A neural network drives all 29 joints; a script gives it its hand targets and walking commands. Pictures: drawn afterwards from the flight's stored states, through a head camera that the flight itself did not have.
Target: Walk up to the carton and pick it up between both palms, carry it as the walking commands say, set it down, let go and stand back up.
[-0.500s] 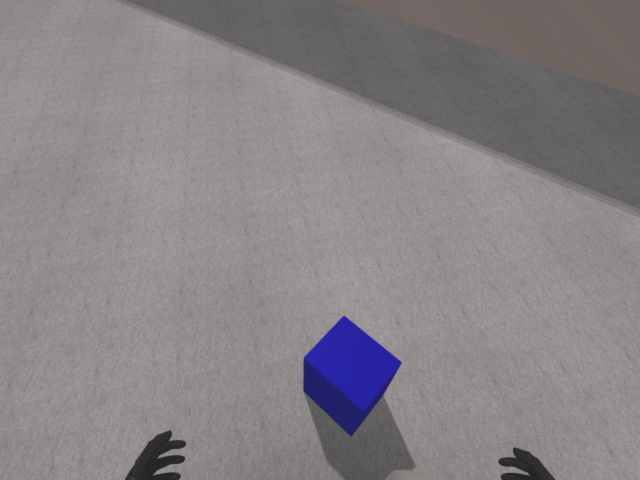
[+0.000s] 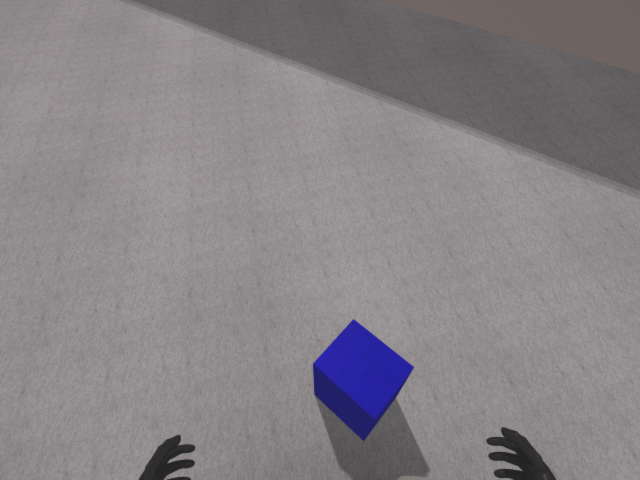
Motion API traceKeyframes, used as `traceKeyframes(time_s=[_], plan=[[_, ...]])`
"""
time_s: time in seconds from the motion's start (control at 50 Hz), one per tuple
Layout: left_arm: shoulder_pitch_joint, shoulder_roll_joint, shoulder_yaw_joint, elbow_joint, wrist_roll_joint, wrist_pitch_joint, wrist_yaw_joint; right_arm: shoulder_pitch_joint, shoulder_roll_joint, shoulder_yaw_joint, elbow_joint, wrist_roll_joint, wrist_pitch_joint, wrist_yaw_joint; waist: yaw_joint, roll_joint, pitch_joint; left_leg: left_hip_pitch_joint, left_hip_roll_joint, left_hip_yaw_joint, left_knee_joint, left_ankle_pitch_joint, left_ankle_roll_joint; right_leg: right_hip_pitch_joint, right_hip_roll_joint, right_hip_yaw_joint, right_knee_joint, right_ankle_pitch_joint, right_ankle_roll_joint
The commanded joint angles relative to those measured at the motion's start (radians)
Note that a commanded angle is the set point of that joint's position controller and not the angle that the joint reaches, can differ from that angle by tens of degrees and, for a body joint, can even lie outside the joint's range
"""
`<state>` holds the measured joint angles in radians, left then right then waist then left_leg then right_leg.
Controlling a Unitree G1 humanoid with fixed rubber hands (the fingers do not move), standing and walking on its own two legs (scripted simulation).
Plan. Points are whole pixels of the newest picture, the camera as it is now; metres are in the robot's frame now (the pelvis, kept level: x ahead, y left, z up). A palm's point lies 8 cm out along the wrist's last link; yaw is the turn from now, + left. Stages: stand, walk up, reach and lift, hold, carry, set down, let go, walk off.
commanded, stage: walk up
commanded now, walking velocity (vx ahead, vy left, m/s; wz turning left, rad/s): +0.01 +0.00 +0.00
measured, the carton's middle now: (358, 382) +0.39 -0.09 -0.62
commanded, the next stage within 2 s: none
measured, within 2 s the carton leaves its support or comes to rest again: neither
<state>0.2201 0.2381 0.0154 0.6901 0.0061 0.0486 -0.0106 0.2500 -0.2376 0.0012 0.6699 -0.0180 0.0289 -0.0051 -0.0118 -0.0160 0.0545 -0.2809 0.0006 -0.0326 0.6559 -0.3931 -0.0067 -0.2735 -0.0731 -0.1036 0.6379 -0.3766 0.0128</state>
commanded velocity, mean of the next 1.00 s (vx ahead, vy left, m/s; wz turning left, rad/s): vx -0.03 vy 0.00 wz -0.32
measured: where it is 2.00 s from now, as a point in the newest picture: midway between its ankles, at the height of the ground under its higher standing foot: outside the picture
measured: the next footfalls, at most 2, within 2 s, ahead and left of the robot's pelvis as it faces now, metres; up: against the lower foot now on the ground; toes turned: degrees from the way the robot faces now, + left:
left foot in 0.72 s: +0.04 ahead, +0.12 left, +0.00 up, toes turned -1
right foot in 1.06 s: -0.04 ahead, -0.14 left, +0.00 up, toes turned -17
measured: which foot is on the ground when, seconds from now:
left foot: down 0.00-0.30, up 0.32-0.70, down 0.72-1.00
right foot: down 0.00-0.74, up 0.76-1.00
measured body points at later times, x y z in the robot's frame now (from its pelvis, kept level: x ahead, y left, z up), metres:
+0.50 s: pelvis -0.04 -0.04 +0.01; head -0.04 -0.07 +0.46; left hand +0.09 +0.21 -0.09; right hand +0.06 -0.32 -0.11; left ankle +0.02 +0.14 -0.67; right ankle -0.03 -0.13 -0.72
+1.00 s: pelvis -0.08 -0.02 +0.00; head -0.07 -0.01 +0.45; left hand +0.09 +0.22 -0.12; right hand +0.00 -0.30 -0.11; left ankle +0.00 +0.12 -0.72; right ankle -0.10 -0.12 -0.69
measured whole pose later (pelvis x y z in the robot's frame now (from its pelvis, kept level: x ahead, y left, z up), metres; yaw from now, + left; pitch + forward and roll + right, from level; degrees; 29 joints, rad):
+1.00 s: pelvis -0.08 -0.02 +0.00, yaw -9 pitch -2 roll +0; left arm 0.24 0.29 0.02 0.69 0.01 0.08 -0.03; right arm 0.22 -0.27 0.00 0.69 -0.02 0.07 -0.01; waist -0.03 -0.02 0.05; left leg -0.35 0.12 0.09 0.64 -0.25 -0.04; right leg -0.38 -0.05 -0.09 0.94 -0.43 -0.02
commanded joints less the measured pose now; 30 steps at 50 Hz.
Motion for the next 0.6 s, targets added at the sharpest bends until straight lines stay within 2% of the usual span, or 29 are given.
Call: traceKeyframes(time_s=[0.0,0.02,0.04,0.06,0.08,0.1,0.14,0.16,0.18,0.2,0.22,0.24,0.26,0.28,0.3,0.32,0.34,0.36,0.38,0.4,0.42,0.44,0.46,0.48,0.5,0.52,0.54,0.56,0.58], plan=[[0.001,0.137,0.051,-0.051,0.003,-0.011,-0.001,-0.009,-0.13,-0.036,-0.008,-0.004,-0.028,-0.004,0.034,0.085,-0.145,0.002,0.098,-0.072,-0.188,0.537,0.038,0.201,-0.038,0.034,-0.107,0.355,-0.037],[0.001,0.13,0.047,-0.053,0.008,-0.015,0.001,0.018,-0.125,-0.04,-0.007,-0.002,-0.029,-0.005,0.031,0.125,-0.158,-0.008,0.102,-0.079,-0.223,0.512,0.032,0.2,-0.034,0.044,-0.102,0.305,-0.039],[0.009,0.111,0.039,-0.044,0.008,-0.018,0.002,0.009,-0.123,-0.04,-0.004,0.001,-0.034,0.003,0.032,0.121,-0.164,0.018,0.105,-0.065,-0.197,0.521,0.038,0.184,-0.034,0.049,-0.108,0.308,-0.046],[0.003,0.143,0.038,0.031,-0.015,-0.04,0.006,0.044,-0.136,-0.02,0.031,-0.01,-0.032,-0.016,0.016,0.118,-0.122,0.072,0.148,-0.017,-0.192,0.622,-0.006,0.117,-0.031,0.077,-0.127,0.325,-0.013],[-0.021,0.174,0.039,-0.003,-0.015,-0.034,-0.001,0.01,-0.188,-0.056,-0.008,-0.007,-0.026,-0.029,0.002,0.049,-0.087,0.168,0.162,0.057,-0.122,0.582,-0.019,-0.002,-0.03,0.128,-0.06,0.447,-0.017],[-0.018,0.178,0.036,-0.015,-0.009,-0.04,-0.004,0.074,-0.214,-0.073,-0.005,-0.008,-0.024,-0.039,-0.022,0.122,-0.13,0.247,0.174,0.071,-0.068,0.684,-0.007,-0.035,-0.029,0.122,-0.013,0.515,-0.013],[-0.03,0.166,0.031,-0.023,-0.009,-0.037,-0.002,0.1,-0.221,-0.064,0.003,-0.015,-0.019,-0.042,-0.027,0.074,-0.129,0.28,0.23,0.031,-0.083,0.674,0.031,-0.125,0.004,0.087,0.051,0.46,0.006],[-0.035,0.144,0.035,-0.025,-0.011,-0.027,0.002,0.114,-0.209,-0.064,-0.001,-0.015,-0.02,-0.045,-0.041,0.128,-0.108,0.313,0.271,-0.005,-0.123,0.756,0.06,-0.168,0.045,0.063,0.098,0.261,0.016],[-0.089,0.149,0.067,-0.09,0.006,0.005,0.003,0.099,-0.321,-0.089,-0.009,0.009,-0.015,-0.04,-0.163,0.369,-0.109,0.135,0.374,-0.068,-0.278,0.764,0.103,-0.067,0.059,0.093,0.165,-0.153,-0.027],[-0.055,0.138,0.067,-0.091,0.008,0.005,0.006,0.026,-0.285,-0.079,-0.001,0.01,-0.005,-0.029,-0.095,0.34,-0.075,0.098,0.337,-0.045,-0.199,0.877,0.113,-0.072,0.067,0.098,0.137,-0.17,-0.013],[-0.049,0.124,0.059,-0.106,0.008,0.006,0.001,0.034,-0.269,-0.079,0.013,0.01,-0.005,-0.035,-0.053,0.312,-0.075,0.16,0.318,-0.062,-0.172,0.827,0.096,-0.112,0.076,0.055,0.051,-0.151,-0.008],[-0.021,0.133,0.064,-0.096,0.01,-0.006,-0.006,0.014,-0.283,-0.091,0.017,0.014,-0.001,-0.032,-0.029,0.305,-0.06,0.085,0.288,-0.009,-0.149,0.667,0.06,-0.029,0.068,0.055,-0.053,-0.038,-0.019],[-0.004,0.187,0.062,-0.046,0.017,-0.009,-0.004,-0.059,-0.288,-0.081,-0.021,0.007,0.005,-0.024,-0.074,0.153,-0.071,-0.068,0.208,0.103,-0.093,0.522,0.019,0.147,-0.012,0.132,-0.083,0.27,-0.062],[0.113,0.254,0.068,-0.014,0.02,-0.016,-0.012,-0.117,-0.229,-0.074,-0.035,0.024,0.01,-0.029,-0.018,-0.102,-0.102,-0.224,0.09,0.206,0.137,0.298,-0.053,0.262,-0.218,0.364,-0.153,0.639,-0.142],[0.178,0.277,0.069,0.028,0.03,-0.02,-0.003,-0.135,-0.186,-0.046,-0.029,0.009,0.033,-0.025,-0.018,-0.201,-0.069,-0.463,0.02,0.157,0.333,-0.114,-0.1,0.403,-0.385,0.567,-0.197,0.905,-0.258],[0.181,0.27,0.053,0.047,0.02,-0.027,0.016,-0.084,-0.164,-0.037,0.011,0.002,0.049,-0.02,-0.048,-0.186,-0.067,-0.501,0.078,0.111,0.375,-0.1,-0.096,0.471,-0.432,0.466,-0.169,1.033,-0.276],[0.133,0.228,0.051,0.035,0.021,-0.02,0.031,-0.043,-0.158,-0.043,0.022,-0.008,0.053,-0.015,-0.079,-0.166,-0.092,-0.488,0.104,0.116,0.381,-0.055,-0.094,0.459,-0.395,0.334,-0.148,0.928,-0.237],[0.083,0.208,0.049,0.011,0.014,-0.017,0.031,-0.064,-0.162,-0.045,0.017,-0.002,0.052,-0.013,-0.069,-0.231,-0.058,-0.404,0.1,0.109,0.411,-0.043,-0.091,0.347,-0.34,0.248,-0.165,0.839,-0.207],[0.057,0.203,0.019,0.076,0.04,-0.02,0.026,-0.104,-0.203,-0.023,0.055,-0.031,0.062,-0.006,-0.119,-0.152,-0.03,-0.468,0.092,0.136,0.371,0.088,-0.106,0.332,-0.299,0.297,-0.136,0.675,-0.158],[0.051,0.167,0.03,0.003,0.015,-0.022,0.032,-0.071,-0.132,-0.022,0.042,-0.019,0.06,0.001,-0.089,-0.252,-0.083,-0.346,0.068,0.137,0.427,0.038,-0.081,0.256,-0.299,0.198,-0.173,0.782,-0.159],[0.093,0.201,0.037,0.01,0.033,-0.022,0.021,-0.119,-0.173,-0.021,0.038,0.005,0.067,-0.005,-0.104,-0.197,-0.078,-0.357,0.051,0.126,0.403,0.036,-0.064,0.182,-0.257,0.301,-0.198,0.635,-0.16],[0.031,0.188,0.026,0.007,0.032,-0.014,0.026,-0.115,-0.168,-0.017,0.052,-0.019,0.072,-0.003,-0.134,-0.255,-0.023,-0.404,0.062,0.163,0.405,0.054,-0.091,0.187,-0.308,0.307,-0.236,0.499,-0.195],[0.034,0.222,0.037,-0.03,0.035,-0.011,0.011,-0.159,-0.19,-0.03,0.046,0.006,0.07,-0.006,-0.103,-0.204,-0.008,-0.349,0.054,0.14,0.409,0.011,-0.064,0.084,-0.271,0.314,-0.232,0.479,-0.185],[0.041,0.236,0.045,-0.049,0.015,-0.02,0.021,-0.169,-0.119,-0.019,0.0,-0.021,0.064,0.0,0.055,-0.11,0.02,-0.185,-0.003,0.091,0.368,-0.025,-0.079,-0.083,-0.186,0.335,-0.347,0.305,-0.163],[0.042,0.236,0.051,-0.002,0.043,-0.011,0.013,-0.221,-0.201,-0.035,0.023,-0.008,0.064,-0.002,-0.096,-0.182,0.019,-0.351,0.036,0.151,0.295,0.046,-0.065,0.088,-0.255,0.485,-0.363,-0.064,-0.195],[0.025,0.25,0.07,-0.063,0.035,-0.019,0.012,-0.192,-0.166,-0.044,0.015,0.009,0.058,-0.003,-0.001,-0.192,-0.017,-0.285,0.049,0.062,0.337,0.022,-0.059,-0.039,-0.244,0.419,-0.363,0.101,-0.18],[-0.005,0.249,0.063,-0.039,0.039,-0.014,0.012,-0.187,-0.185,-0.031,0.025,-0.006,0.054,0.003,-0.063,-0.242,-0.004,-0.313,0.045,0.116,0.295,0.052,-0.074,-0.01,-0.243,0.451,-0.37,-0.079,-0.177],[-0.021,0.234,0.055,-0.037,0.036,-0.009,0.007,-0.179,-0.175,-0.025,0.051,0.003,0.054,0.0,-0.079,-0.2,0.036,-0.283,0.06,0.108,0.261,0.059,-0.058,-0.056,-0.247,0.423,-0.385,-0.087,-0.171],[-0.034,0.225,0.065,-0.078,0.03,-0.008,0.01,-0.15,-0.124,-0.022,0.043,0.004,0.053,0.006,-0.027,-0.226,0.042,-0.162,0.062,0.102,0.243,0.025,-0.046,-0.176,-0.214,0.338,-0.394,-0.068,-0.164]])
